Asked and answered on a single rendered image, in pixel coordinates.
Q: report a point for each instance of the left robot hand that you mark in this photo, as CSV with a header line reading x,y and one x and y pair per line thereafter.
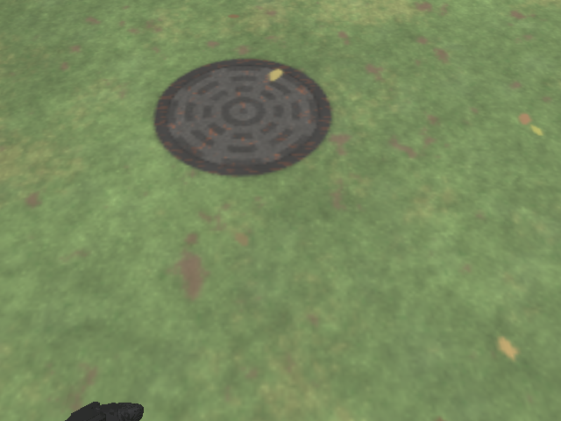
x,y
108,412

